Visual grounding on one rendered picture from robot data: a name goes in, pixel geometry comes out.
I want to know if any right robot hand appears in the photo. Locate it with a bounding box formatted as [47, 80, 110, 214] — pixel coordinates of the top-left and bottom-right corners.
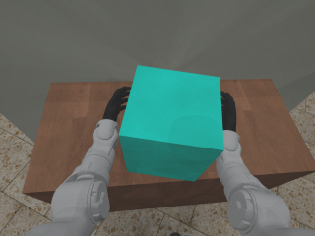
[220, 91, 237, 132]

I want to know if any robot right forearm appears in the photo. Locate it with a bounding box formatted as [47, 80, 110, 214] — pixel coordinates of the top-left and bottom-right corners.
[216, 130, 291, 226]

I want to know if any pedestal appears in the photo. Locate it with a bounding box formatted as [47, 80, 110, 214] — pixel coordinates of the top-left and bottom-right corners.
[22, 79, 315, 212]

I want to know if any robot right upper arm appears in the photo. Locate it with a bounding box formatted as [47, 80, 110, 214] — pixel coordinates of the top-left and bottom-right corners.
[227, 188, 315, 236]

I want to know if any carton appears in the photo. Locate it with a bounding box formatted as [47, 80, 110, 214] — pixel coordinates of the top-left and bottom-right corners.
[118, 65, 224, 182]

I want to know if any robot left forearm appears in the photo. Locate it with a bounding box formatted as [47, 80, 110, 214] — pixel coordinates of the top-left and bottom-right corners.
[50, 119, 119, 218]

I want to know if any robot left upper arm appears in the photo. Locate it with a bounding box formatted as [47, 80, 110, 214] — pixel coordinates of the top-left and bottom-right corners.
[24, 179, 110, 236]

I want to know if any left robot hand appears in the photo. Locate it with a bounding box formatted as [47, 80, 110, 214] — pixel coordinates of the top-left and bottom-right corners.
[102, 86, 131, 122]

